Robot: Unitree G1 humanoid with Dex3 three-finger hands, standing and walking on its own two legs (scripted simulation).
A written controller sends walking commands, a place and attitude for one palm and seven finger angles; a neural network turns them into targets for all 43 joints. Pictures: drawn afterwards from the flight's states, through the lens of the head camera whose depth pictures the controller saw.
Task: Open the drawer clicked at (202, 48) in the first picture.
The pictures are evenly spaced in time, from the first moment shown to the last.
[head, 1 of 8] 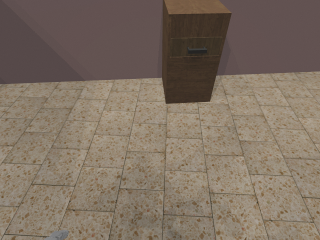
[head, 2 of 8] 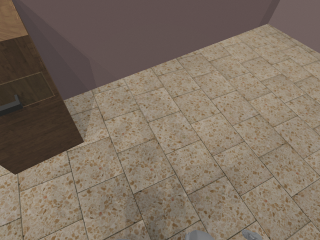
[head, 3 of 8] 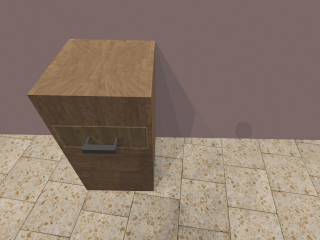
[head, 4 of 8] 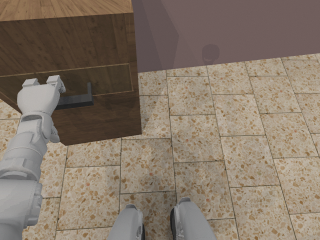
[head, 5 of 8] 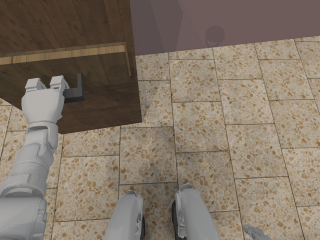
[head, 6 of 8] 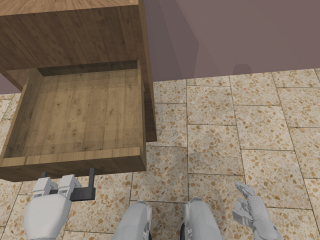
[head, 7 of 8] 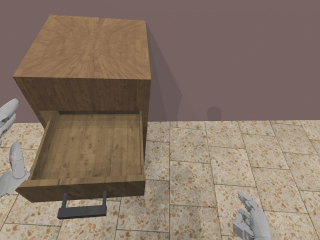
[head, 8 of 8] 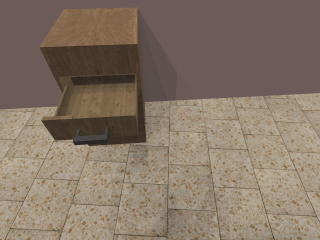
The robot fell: no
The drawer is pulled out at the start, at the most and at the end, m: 0.00 0.29 0.29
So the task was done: yes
